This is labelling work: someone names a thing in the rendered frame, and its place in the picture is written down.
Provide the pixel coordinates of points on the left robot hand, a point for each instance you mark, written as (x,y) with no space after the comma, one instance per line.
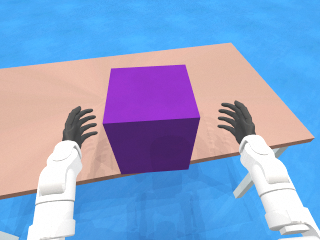
(73,130)

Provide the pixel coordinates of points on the right robot forearm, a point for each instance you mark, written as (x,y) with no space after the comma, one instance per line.
(284,209)

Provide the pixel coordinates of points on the table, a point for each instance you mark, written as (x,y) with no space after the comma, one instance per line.
(35,102)

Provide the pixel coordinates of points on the carton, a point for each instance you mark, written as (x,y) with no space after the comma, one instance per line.
(151,118)

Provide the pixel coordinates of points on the left robot forearm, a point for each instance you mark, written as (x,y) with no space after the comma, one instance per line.
(54,210)

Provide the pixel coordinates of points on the right robot hand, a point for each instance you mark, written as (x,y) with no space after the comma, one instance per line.
(242,120)

